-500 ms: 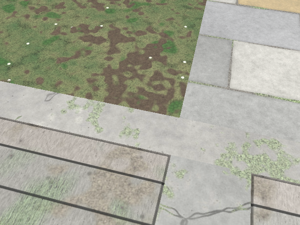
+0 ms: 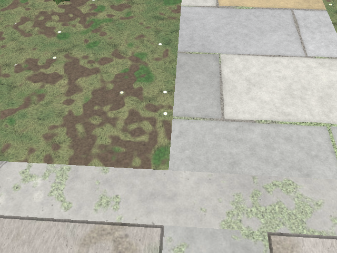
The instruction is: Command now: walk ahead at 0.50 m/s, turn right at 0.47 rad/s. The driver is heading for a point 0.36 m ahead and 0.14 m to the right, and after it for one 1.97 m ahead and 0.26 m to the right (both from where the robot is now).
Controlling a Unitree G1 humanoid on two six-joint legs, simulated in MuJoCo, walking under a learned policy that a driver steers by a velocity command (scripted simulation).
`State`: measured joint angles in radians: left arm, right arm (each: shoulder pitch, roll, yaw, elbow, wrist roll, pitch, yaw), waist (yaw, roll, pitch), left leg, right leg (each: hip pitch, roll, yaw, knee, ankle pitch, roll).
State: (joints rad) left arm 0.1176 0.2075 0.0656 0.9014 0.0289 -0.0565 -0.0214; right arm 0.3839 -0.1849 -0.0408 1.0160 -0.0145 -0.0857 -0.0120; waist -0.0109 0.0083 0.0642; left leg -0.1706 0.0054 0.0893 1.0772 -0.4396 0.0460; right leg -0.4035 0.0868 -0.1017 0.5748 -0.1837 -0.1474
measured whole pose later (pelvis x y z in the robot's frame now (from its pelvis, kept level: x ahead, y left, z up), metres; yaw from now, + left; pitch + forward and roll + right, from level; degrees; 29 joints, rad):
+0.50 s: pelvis +0.27 +0.01 +0.00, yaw -18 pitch +2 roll -1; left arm 0.46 0.27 0.08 0.90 -0.01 -0.04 0.02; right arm -0.01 -0.24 -0.01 0.72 -0.04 -0.09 -0.01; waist 0.10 0.02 0.06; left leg -0.46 0.00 -0.01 0.50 -0.08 0.03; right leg -0.09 0.18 0.20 0.71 -0.52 -0.08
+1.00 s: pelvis +0.31 +0.00 +0.02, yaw -23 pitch -1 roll +0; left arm 0.21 0.20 -0.01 0.85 0.02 0.02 0.01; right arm 0.28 -0.23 -0.01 0.85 -0.01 0.01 0.00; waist -0.03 0.03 0.00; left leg -0.28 0.01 0.07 0.43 -0.18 0.01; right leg -0.20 0.03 0.02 0.45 -0.24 -0.03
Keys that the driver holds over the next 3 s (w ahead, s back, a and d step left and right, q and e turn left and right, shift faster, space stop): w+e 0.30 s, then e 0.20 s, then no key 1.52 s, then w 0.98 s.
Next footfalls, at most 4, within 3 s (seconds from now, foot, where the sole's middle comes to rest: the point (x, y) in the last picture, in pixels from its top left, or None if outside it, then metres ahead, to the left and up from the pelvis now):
0.48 left None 0.45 0.06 -0.76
0.90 right None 0.31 -0.12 -0.76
2.80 right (224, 178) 0.76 -0.21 -0.76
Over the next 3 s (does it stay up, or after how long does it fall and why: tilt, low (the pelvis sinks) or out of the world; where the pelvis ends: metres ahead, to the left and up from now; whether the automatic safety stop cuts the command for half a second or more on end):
stays up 0.74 -0.15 0.02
